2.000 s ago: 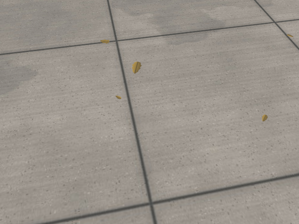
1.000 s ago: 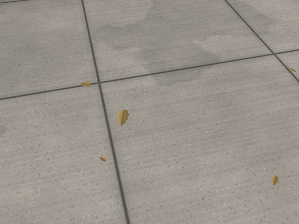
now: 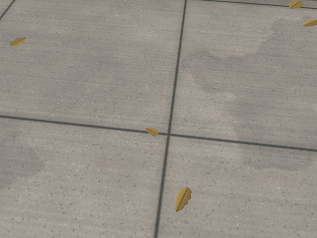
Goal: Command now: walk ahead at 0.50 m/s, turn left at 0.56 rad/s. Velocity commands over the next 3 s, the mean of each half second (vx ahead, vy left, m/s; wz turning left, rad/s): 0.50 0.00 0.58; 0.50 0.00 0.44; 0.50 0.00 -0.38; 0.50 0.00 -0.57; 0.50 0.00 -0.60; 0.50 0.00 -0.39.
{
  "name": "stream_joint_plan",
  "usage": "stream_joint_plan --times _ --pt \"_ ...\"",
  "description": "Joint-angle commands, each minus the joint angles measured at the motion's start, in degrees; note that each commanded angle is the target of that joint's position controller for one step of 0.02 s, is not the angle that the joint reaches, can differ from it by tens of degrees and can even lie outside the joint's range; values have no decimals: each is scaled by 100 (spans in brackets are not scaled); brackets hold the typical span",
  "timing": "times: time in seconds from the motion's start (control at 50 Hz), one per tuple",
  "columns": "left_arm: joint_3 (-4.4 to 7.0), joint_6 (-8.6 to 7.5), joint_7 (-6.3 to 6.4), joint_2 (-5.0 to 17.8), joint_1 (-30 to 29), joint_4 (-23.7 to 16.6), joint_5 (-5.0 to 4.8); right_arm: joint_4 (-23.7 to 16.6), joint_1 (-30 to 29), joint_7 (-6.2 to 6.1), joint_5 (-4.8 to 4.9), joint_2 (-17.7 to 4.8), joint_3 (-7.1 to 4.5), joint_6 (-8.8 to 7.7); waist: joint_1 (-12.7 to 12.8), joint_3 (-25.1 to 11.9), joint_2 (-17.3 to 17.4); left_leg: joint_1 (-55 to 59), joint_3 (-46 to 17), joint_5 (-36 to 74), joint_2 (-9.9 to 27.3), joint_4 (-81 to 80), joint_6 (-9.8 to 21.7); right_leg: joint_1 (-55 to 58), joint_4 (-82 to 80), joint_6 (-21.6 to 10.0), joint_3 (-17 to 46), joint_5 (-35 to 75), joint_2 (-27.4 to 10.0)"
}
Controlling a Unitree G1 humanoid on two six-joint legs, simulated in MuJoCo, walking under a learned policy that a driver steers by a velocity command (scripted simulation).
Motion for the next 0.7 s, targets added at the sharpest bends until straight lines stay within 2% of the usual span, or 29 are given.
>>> stream_joint_plan --times 0.02,0.06,0.1,0.14,0.18,0.24,0.3,0.32,0.34,0.36,0.38,0.4,0.42,0.44,0.46,0.48,0.5,0.54,0.6,0.64,0.7 --pt "208 -14 22 656 66 -516 125 -444 40 -63 -9 -519 -95 -105 174 -613 30 1286 -2176 1371 1546 -1576 1167 -1212 -544 85 323 375 -419" --pt "186 86 44 517 -72 -631 189 -441 184 -133 -6 -722 -141 -125 197 -496 82 877 -1871 1811 1435 -1679 1185 -1160 -1098 272 186 676 -375" --pt "154 117 71 442 -550 -819 210 -420 387 -213 11 -867 -182 -112 61 -359 191 702 -1648 1864 1268 -1690 1071 -1251 -1929 406 98 1318 -251" --pt "107 105 52 334 -998 -954 191 -401 570 -256 44 -863 -183 -68 -121 -321 351 633 -1483 1554 1044 -1583 851 -1077 -2883 412 69 2070 -52" --pt "78 78 4 290 -1362 -1082 136 -384 728 -270 58 -858 -181 -34 -290 -308 505 627 -1529 1136 979 -1489 699 -825 -3628 385 42 2583 144" --pt "104 17 -71 432 -1695 -1273 70 -323 958 -278 86 -852 -177 5 -418 -307 605 983 -1963 796 1165 -1189 630 -703 -4125 307 157 2581 277" --pt "185 -83 -140 650 -1569 -1326 53 -354 937 -325 74 -861 -188 55 -269 -358 755 1450 -2505 739 1366 -697 532 -421 -4469 119 270 1961 335" --pt "222 -115 -138 706 -1283 -1266 52 -394 841 -333 68 -847 -187 73 -100 -423 854 1469 -2588 921 1332 -485 468 -50 -4604 17 208 1822 364" --pt "298 -144 -109 831 -739 -1138 90 -465 715 -325 57 -732 -144 74 194 -689 840 1339 -2479 1278 1085 17 318 768 -4812 -145 152 1908 334" --pt "384 -162 -67 1099 96 -1046 191 -595 587 -290 -8 -449 -34 44 593 -1395 500 728 -2105 1004 779 1343 111 2205 -4633 -506 769 1851 -408" --pt "520 -97 -36 1583 918 -904 293 -714 1323 -291 105 -105 74 -9 484 -2329 -1071 -1279 -1283 -946 -42 3337 -346 4464 -4801 -1430 3021 1043 -1775" --pt "446 -47 -72 1234 958 -851 141 -698 1496 -292 159 -462 64 -31 431 -2317 -1696 -2305 -1255 -2379 220 4368 -419 4596 -5295 -1623 4443 -189 -2261" --pt "323 1 -53 772 652 -960 92 -671 1062 -283 166 -922 -57 3 532 -1449 -942 -2635 -1277 -1916 521 4773 -457 3852 -5429 -1356 3700 -584 -2038" --pt "262 67 -36 628 362 -1012 120 -751 655 -283 98 -944 -72 46 480 -916 -456 -2524 -1024 -1457 741 4772 -486 3067 -5500 -1131 2842 -130 -1779" --pt "216 102 -42 526 127 -972 143 -833 424 -264 31 -855 -81 59 348 -484 -291 -2367 -959 -1158 897 4480 -496 2339 -5686 -1047 2243 447 -1510" --pt "175 97 -42 439 -4 -946 176 -855 412 -238 32 -765 -101 88 193 -325 -410 -2126 -939 -972 1070 4245 -481 1904 -5838 -955 1768 836 -1307" --pt "177 85 -54 439 -64 -913 176 -848 501 -214 76 -634 -85 126 110 -247 -528 -1904 -853 -879 1146 4101 -480 1608 -6000 -917 1391 1063 -1166" --pt "226 27 -77 546 -21 -819 138 -922 459 -199 84 -446 -48 189 74 -208 -532 -1907 -743 -668 1211 3866 -527 1454 -6213 -1020 888 1593 -1139" --pt "303 10 -63 765 91 -667 148 -1047 172 -195 41 -401 -24 207 102 -220 -357 -2191 -761 -74 1277 3240 -619 1698 -6301 -1100 360 2310 -1227" --pt "319 48 -44 838 110 -603 140 -1080 -53 -141 54 -377 -7 179 168 -210 -330 -2166 -663 497 1267 2625 -617 1865 -6293 -1001 -60 2546 -1147" --pt "335 122 -4 956 271 -498 102 -1221 -661 -25 48 -275 49 123 409 -51 -308 -1940 -337 1127 1185 1667 -563 2000 -6262 -850 -563 2552 -1082"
